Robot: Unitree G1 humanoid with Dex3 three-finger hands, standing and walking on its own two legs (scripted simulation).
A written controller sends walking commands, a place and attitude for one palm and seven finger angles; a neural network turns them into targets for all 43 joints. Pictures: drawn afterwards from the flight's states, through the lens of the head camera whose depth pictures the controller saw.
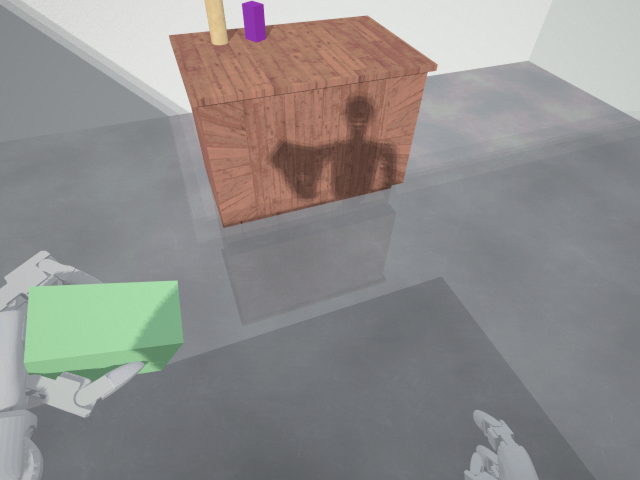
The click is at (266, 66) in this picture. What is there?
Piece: table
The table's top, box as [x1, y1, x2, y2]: [169, 15, 437, 107]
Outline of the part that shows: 437,65 367,15 267,25 265,26 266,38 256,43 245,38 244,28 227,29 228,42 224,45 212,44 210,41 209,31 169,35 191,107 436,70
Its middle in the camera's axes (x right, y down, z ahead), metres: -0.10 -0.74 +1.53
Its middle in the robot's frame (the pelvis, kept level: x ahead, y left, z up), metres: +1.62 +0.18 -0.11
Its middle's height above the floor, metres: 0.66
